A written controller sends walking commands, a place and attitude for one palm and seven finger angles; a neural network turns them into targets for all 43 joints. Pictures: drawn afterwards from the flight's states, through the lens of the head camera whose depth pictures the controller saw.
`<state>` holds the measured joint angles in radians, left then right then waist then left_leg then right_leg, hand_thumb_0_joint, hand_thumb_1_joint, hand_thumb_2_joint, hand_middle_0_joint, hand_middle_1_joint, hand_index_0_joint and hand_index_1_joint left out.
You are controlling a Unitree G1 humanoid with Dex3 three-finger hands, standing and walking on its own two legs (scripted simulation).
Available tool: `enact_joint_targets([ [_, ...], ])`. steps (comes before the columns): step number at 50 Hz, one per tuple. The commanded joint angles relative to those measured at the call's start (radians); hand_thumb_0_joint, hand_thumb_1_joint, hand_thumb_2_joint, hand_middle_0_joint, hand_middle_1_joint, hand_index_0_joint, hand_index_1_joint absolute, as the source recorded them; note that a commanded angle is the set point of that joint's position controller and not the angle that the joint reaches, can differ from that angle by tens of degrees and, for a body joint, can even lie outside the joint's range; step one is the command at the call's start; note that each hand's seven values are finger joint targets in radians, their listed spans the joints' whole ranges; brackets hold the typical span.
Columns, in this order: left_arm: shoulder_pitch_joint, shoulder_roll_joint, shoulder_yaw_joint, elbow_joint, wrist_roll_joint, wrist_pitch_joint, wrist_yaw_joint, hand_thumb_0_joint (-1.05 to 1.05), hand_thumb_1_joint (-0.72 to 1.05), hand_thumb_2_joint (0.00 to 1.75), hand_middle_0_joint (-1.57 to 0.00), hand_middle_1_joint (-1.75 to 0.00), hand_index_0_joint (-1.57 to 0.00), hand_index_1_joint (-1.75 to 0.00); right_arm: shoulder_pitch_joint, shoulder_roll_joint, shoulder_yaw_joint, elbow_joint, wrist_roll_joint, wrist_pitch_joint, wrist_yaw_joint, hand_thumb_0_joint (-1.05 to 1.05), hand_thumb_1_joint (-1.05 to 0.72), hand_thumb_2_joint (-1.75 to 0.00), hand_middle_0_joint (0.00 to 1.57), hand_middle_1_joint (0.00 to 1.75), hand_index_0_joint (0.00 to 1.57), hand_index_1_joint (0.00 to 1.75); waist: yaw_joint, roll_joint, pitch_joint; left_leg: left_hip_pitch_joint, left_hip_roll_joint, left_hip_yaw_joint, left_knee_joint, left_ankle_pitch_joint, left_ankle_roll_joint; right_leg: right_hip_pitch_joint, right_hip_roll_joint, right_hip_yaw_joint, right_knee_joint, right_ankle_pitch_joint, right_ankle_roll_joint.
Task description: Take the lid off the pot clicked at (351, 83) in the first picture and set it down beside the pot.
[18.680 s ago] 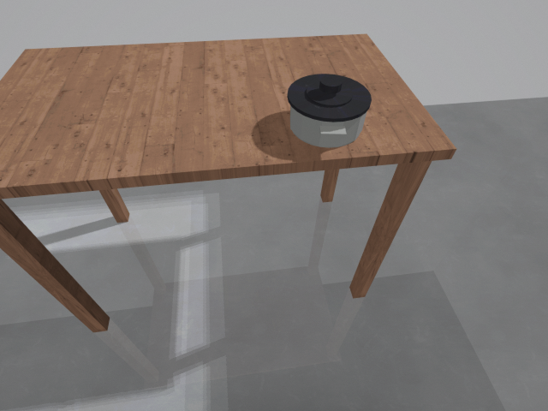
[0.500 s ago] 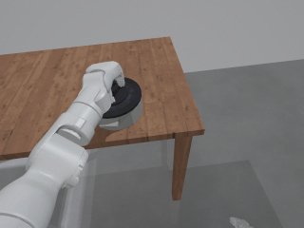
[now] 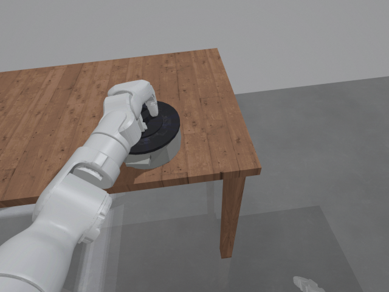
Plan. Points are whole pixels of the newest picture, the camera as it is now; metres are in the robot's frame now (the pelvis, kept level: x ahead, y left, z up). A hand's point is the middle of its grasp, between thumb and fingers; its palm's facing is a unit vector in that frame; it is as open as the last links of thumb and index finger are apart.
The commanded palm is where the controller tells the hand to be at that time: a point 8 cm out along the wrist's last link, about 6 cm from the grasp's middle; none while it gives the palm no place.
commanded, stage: close the fingers and squeeze the knob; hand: left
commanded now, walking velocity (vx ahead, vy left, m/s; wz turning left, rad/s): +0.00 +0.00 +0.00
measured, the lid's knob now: (140, 116) +0.48 +0.13 +0.12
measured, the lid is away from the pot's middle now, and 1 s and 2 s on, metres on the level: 0.01 0.01 0.01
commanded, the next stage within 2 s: lift the lid straight up in 0.80 s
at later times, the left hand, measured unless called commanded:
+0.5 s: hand (137, 118) +0.45 +0.13 +0.14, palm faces -0.33 -0.11 -0.94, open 7.3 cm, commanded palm +0.43 +0.14 +0.20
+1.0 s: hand (137, 118) +0.45 +0.13 +0.14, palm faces -0.34 -0.10 -0.94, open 7.3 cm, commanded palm +0.44 +0.13 +0.21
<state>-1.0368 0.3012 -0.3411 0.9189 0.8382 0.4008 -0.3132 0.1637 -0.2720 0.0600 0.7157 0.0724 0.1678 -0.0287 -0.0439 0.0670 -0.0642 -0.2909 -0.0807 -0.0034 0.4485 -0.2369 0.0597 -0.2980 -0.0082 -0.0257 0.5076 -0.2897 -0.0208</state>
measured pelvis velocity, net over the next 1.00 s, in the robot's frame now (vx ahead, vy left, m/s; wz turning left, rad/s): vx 0.00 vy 0.00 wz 0.00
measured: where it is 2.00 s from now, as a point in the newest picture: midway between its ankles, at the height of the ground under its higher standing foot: outside the picture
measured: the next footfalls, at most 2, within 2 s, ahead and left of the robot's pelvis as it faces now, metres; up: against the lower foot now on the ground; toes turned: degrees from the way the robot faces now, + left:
none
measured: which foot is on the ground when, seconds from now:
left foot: down 0.00-1.00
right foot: down 0.00-1.00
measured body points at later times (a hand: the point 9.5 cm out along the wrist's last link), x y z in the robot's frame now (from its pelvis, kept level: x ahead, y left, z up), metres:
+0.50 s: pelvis +0.00 +0.00 +0.00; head +0.01 -0.03 +0.45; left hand +0.46 +0.13 +0.19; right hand +0.12 -0.25 -0.13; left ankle -0.01 +0.09 -0.74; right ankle -0.02 -0.10 -0.74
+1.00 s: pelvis +0.00 +0.00 +0.00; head +0.01 -0.03 +0.45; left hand +0.46 +0.13 +0.19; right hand +0.11 -0.25 -0.13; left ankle -0.01 +0.09 -0.74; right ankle -0.02 -0.10 -0.74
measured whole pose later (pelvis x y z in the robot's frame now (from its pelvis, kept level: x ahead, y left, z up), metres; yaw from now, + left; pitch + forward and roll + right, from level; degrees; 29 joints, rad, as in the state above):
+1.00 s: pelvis +0.00 +0.00 +0.00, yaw +0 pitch +5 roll +1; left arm -1.05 0.32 -0.34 0.94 0.85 0.39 -0.33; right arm 0.17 -0.27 0.06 0.72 0.07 0.16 -0.04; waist -0.06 0.06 -0.06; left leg -0.30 -0.08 0.00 0.45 -0.23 0.06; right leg -0.31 0.00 -0.02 0.51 -0.28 -0.02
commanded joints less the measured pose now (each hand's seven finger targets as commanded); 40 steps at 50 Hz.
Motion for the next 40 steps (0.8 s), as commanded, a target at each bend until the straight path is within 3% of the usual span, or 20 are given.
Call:
enact_joint_targets([
  [1, -0.529, 0.189, 0.046, -0.168, 0.036, -0.005, 0.023, 0.0, 0.33, 0.84, -0.73, -1.01, -0.73, -1.01, -0.078, -0.106, -0.039, -0.132, -0.002, -0.038, -0.006, 0.0, -0.9, -0.9, 0.2, 0.3, 0.2, 0.3, -0.009, -0.128, -0.352, 0.156, 0.006, -0.049, 0.0, 0.335, 0.017, 0.109, 0.014, 0.017, -0.038, 0.393, -0.02],
  [2, -0.524, 0.193, 0.048, -0.159, 0.037, -0.005, 0.024, 0.0, 0.35, 0.83, -0.74, -1.01, -0.74, -1.01, -0.07, -0.108, -0.039, -0.124, -0.003, -0.038, -0.006, 0.0, -0.9, -0.9, 0.2, 0.3, 0.2, 0.3, -0.012, -0.126, -0.352, 0.166, 0.007, -0.047, 0.004, 0.339, 0.017, 0.104, 0.015, 0.017, -0.034, 0.396, -0.018],
  [3, -0.518, 0.24, 0.084, -0.178, 0.04, -0.009, 0.027, 0.0, 0.36, 0.81, -0.75, -1.01, -0.75, -1.01, -0.069, -0.109, -0.04, -0.127, -0.004, -0.037, -0.005, 0.0, -0.9, -0.9, 0.2, 0.3, 0.2, 0.3, -0.001, -0.116, -0.38, 0.167, 0.009, -0.05, 0.003, 0.338, 0.014, 0.123, 0.013, 0.019, -0.03, 0.393, -0.018],
  [6, -0.506, 0.226, 0.078, -0.207, 0.031, -0.018, 0.02, 0.0, 0.41, 0.76, -0.77, -1.02, -0.77, -1.02, -0.074, -0.107, -0.039, -0.141, -0.004, -0.038, -0.005, 0.0, -0.9, -0.9, 0.2, 0.3, 0.2, 0.3, 0.0, -0.123, -0.401, 0.163, 0.008, -0.048, 0.006, 0.36, 0.017, 0.148, 0.011, 0.021, -0.032, 0.423, -0.019],
  [7, -0.474, 0.207, 0.06, -0.153, 0.034, -0.01, 0.019, 0.0, 0.42, 0.74, -0.78, -1.02, -0.78, -1.02, -0.08, -0.104, -0.037, -0.136, -0.001, -0.035, -0.008, 0.0, -0.9, -0.9, 0.2, 0.3, 0.2, 0.3, -0.005, -0.136, -0.36, 0.153, 0.008, -0.042, 0.008, 0.346, 0.018, 0.128, 0.014, 0.021, -0.032, 0.416, -0.017],
  [9, -0.511, 0.214, 0.058, -0.175, 0.034, -0.007, 0.021, 0.0, 0.46, 0.71, -0.8, -1.02, -0.8, -1.02, -0.08, -0.106, -0.038, -0.132, 0.002, -0.032, -0.007, 0.0, -0.9, -0.9, 0.2, 0.3, 0.2, 0.3, -0.009, -0.128, -0.345, 0.152, 0.009, -0.042, 0.0, 0.317, 0.016, 0.113, 0.014, 0.019, -0.037, 0.391, -0.017],
  [11, -0.521, 0.19, 0.048, -0.211, 0.031, -0.013, 0.019, 0.0, 0.42, 0.77, -0.76, -1.0, -0.78, -1.01, -0.081, -0.105, -0.04, -0.14, -0.001, -0.037, -0.004, 0.0, -0.9, -0.9, 0.2, 0.3, 0.2, 0.3, -0.006, -0.112, -0.367, 0.175, 0.01, -0.052, 0.005, 0.362, 0.017, 0.106, 0.016, 0.016, -0.037, 0.398, -0.021],
  [13, -0.484, 0.23, 0.078, -0.181, 0.034, -0.009, 0.022, 0.0, 0.4, 0.81, -0.74, -0.99, -0.77, -1.01, -0.08, -0.109, -0.04, -0.133, 0.0, -0.033, -0.005, 0.0, -0.9, -0.9, 0.2, 0.3, 0.2, 0.3, -0.001, -0.133, -0.361, 0.162, 0.012, -0.048, 0.003, 0.343, 0.015, 0.117, 0.016, 0.018, -0.034, 0.393, -0.018],
  [14, -0.49, 0.206, 0.054, -0.179, 0.033, -0.007, 0.021, 0.0, 0.4, 0.82, -0.73, -0.99, -0.77, -1.0, -0.08, -0.108, -0.037, -0.135, 0.001, -0.033, -0.005, 0.0, -0.9, -0.9, 0.2, 0.3, 0.2, 0.3, -0.005, -0.122, -0.35, 0.159, 0.008, -0.048, 0.002, 0.337, 0.015, 0.11, 0.016, 0.017, -0.034, 0.389, -0.019],
  [16, -0.483, 0.22, 0.075, -0.182, 0.026, -0.012, 0.017, 0.0, 0.41, 0.84, -0.72, -0.98, -0.77, -1.0, -0.077, -0.111, -0.04, -0.14, -0.002, -0.035, -0.008, 0.0, -0.9, -0.9, 0.2, 0.3, 0.2, 0.3, -0.002, -0.151, -0.357, 0.142, 0.008, -0.045, 0.001, 0.325, 0.019, 0.132, 0.015, 0.02, -0.04, 0.4, -0.019],
  [17, -0.483, 0.237, 0.078, -0.169, 0.031, -0.011, 0.019, 0.0, 0.42, 0.84, -0.72, -0.98, -0.77, -1.0, -0.081, -0.111, -0.038, -0.133, 0.001, -0.032, -0.01, 0.0, -0.9, -0.9, 0.2, 0.3, 0.2, 0.3, -0.004, -0.148, -0.348, 0.141, 0.009, -0.039, 0.0, 0.315, 0.02, 0.128, 0.014, 0.022, -0.037, 0.399, -0.017],
  [20, -0.491, 0.214, 0.057, -0.166, 0.031, -0.006, 0.018, 0.0, 0.44, 0.86, -0.73, -0.97, -0.78, -1.0, -0.082, -0.107, -0.036, -0.133, 0.003, -0.033, -0.009, 0.0, -0.9, -0.9, 0.2, 0.3, 0.2, 0.3, -0.004, -0.129, -0.339, 0.144, 0.007, -0.042, -0.002, 0.313, 0.017, 0.117, 0.014, 0.02, -0.037, 0.386, -0.018],
  [21, -0.514, 0.21, 0.058, -0.204, 0.03, -0.014, 0.017, 0.0, 0.45, 0.86, -0.73, -0.98, -0.79, -1.0, -0.08, -0.11, -0.038, -0.137, -0.001, -0.034, -0.008, 0.0, -0.9, -0.9, 0.2, 0.3, 0.2, 0.3, -0.004, -0.12, -0.37, 0.158, 0.011, -0.048, -0.002, 0.332, 0.016, 0.12, 0.014, 0.017, -0.036, 0.387, -0.021],
  [23, -0.519, 0.215, 0.056, -0.189, 0.038, -0.011, 0.022, 0.0, 0.47, 0.87, -0.73, -0.98, -0.79, -1.0, -0.076, -0.11, -0.038, -0.129, 0.0, -0.033, -0.009, 0.0, -0.9, -0.9, 0.2, 0.3, 0.2, 0.3, -0.009, -0.119, -0.367, 0.162, 0.01, -0.048, 0.0, 0.329, 0.016, 0.114, 0.015, 0.018, -0.034, 0.385, -0.019],
  [26, -0.474, 0.247, 0.095, -0.176, 0.035, -0.011, 0.023, 0.0, 0.5, 0.89, -0.75, -0.98, -0.81, -1.01, -0.079, -0.11, -0.039, -0.137, -0.004, -0.038, -0.009, 0.0, -0.9, -0.9, 0.2, 0.3, 0.2, 0.3, 0.006, -0.134, -0.371, 0.149, 0.009, -0.048, 0.001, 0.331, 0.017, 0.133, 0.016, 0.021, -0.037, 0.392, -0.02],
  [30, -0.522, 0.187, 0.033, -0.161, 0.033, -0.005, 0.022, 0.0, 0.54, 0.91, -0.76, -0.99, -0.82, -1.02, -0.079, -0.107, -0.037, -0.124, 0.003, -0.032, -0.01, 0.0, -0.9, -0.9, 0.2, 0.3, 0.2, 0.3, -0.014, -0.123, -0.329, 0.151, 0.011, -0.047, -0.006, 0.295, 0.015, 0.089, 0.017, 0.015, -0.04, 0.356, -0.019],
  [33, -0.511, 0.232, 0.076, -0.166, 0.038, -0.008, 0.028, 0.0, 0.57, 0.92, -0.78, -0.99, -0.84, -1.02, -0.076, -0.11, -0.039, -0.125, -0.002, -0.037, -0.01, 0.0, -0.9, -0.9, 0.2, 0.3, 0.2, 0.3, -0.004, -0.125, -0.366, 0.168, 0.011, -0.052, -0.001, 0.319, 0.014, 0.105, 0.018, 0.017, -0.034, 0.365, -0.021],
  [35, -0.514, 0.197, 0.048, -0.15, 0.033, -0.004, 0.023, 0.0, 0.59, 0.93, -0.79, -1.0, -0.85, -1.03, -0.073, -0.107, -0.037, -0.123, -0.001, -0.036, -0.01, 0.0, -0.9, -0.9, 0.2, 0.3, 0.2, 0.3, -0.01, -0.131, -0.341, 0.158, 0.009, -0.046, -0.004, 0.305, 0.015, 0.098, 0.017, 0.016, -0.039, 0.366, -0.019],
  [37, -0.495, 0.238, 0.08, -0.151, 0.034, -0.01, 0.023, 0.0, 0.61, 0.94, -0.8, -1.0, -0.86, -1.03, -0.077, -0.111, -0.037, -0.127, -0.002, -0.037, -0.013, 0.0, -0.9, -0.9, 0.2, 0.3, 0.2, 0.3, -0.003, -0.139, -0.359, 0.15, 0.011, -0.042, -0.004, 0.302, 0.017, 0.12, 0.016, 0.022, -0.037, 0.373, -0.018],
  [40, -0.505, 0.222, 0.066, -0.138, 0.034, -0.008, 0.023, 0.0, 0.63, 0.95, -0.81, -1.01, -0.87, -1.04, -0.072, -0.108, -0.036, -0.122, 0.001, -0.036, -0.015, 0.0, -0.9, -0.9, 0.2, 0.3, 0.2, 0.3, -0.008, -0.149, -0.337, 0.143, 0.009, -0.043, -0.005, 0.306, 0.018, 0.112, 0.016, 0.019, -0.04, 0.38, -0.018],
])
